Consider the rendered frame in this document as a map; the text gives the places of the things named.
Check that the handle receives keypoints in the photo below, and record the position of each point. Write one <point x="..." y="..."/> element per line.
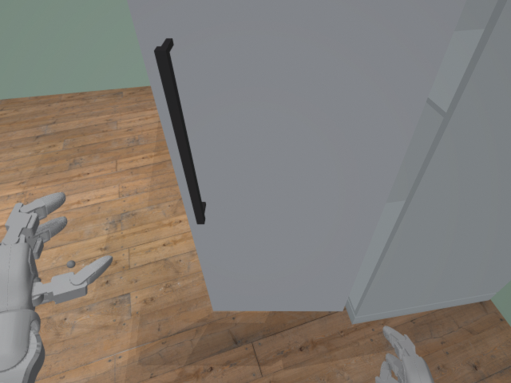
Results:
<point x="164" y="63"/>

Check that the left robot hand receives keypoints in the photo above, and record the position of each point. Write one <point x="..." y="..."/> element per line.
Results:
<point x="23" y="244"/>

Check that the left robot forearm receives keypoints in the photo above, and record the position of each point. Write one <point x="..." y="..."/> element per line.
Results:
<point x="22" y="353"/>

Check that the right robot hand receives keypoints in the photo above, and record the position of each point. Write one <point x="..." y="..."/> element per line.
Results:
<point x="410" y="368"/>

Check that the fridge door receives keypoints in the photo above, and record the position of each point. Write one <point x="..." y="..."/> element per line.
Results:
<point x="298" y="114"/>

